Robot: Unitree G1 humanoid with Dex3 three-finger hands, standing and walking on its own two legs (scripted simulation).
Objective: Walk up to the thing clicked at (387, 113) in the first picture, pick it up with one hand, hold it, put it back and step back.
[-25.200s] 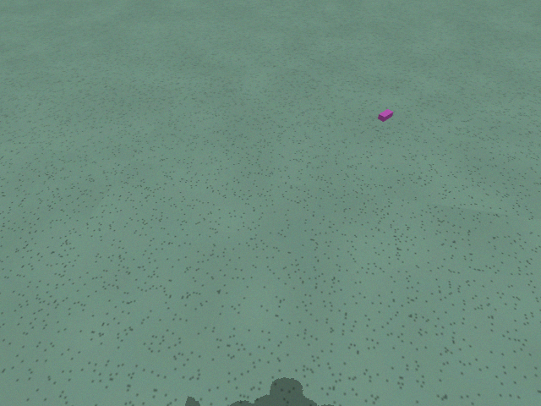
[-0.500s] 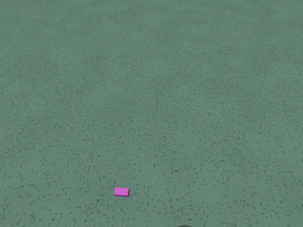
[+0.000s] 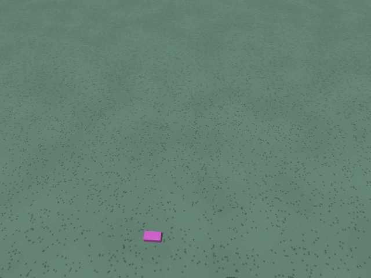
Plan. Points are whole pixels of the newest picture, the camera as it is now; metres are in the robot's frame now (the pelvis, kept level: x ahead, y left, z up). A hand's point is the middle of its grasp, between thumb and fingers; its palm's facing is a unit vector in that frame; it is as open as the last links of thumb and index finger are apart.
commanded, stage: walk up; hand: left
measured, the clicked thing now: (152, 236) +0.42 +0.22 -0.77
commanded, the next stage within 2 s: stand in 0.32 s
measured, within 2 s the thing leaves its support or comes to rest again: neither
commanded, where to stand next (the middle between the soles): +0.04 -0.02 m, yaw +0 degrees
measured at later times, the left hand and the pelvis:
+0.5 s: hand out of the picture +0.08 +0.25 -0.16, palm faces -0.03 -0.94 -0.34, open 7.4 cm; pelvis +0.01 -0.01 +0.00, yaw +0 degrees
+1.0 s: hand out of the picture +0.09 +0.25 -0.16, palm faces -0.02 -0.93 -0.35, open 7.4 cm; pelvis +0.02 -0.01 +0.00, yaw +1 degrees
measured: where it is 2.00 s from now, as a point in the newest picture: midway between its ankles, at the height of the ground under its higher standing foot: outside the picture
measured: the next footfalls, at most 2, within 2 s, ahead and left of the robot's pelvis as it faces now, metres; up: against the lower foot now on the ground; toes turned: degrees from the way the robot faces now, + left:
none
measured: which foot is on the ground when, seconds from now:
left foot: down 0.00-1.00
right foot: down 0.00-1.00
